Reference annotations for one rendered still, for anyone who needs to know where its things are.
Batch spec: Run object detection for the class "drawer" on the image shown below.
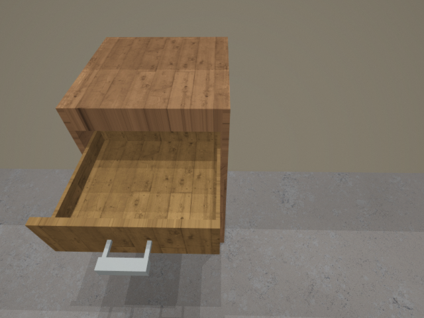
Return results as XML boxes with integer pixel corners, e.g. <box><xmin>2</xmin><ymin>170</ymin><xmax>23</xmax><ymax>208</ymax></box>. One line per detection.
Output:
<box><xmin>25</xmin><ymin>131</ymin><xmax>221</xmax><ymax>254</ymax></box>

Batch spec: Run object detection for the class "handle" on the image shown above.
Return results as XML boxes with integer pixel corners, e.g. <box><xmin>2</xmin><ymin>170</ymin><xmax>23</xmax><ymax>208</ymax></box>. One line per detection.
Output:
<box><xmin>94</xmin><ymin>240</ymin><xmax>152</xmax><ymax>276</ymax></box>

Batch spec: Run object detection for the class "cabinet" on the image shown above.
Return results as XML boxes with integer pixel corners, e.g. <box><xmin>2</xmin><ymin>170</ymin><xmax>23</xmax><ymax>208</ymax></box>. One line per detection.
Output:
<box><xmin>56</xmin><ymin>37</ymin><xmax>231</xmax><ymax>242</ymax></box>

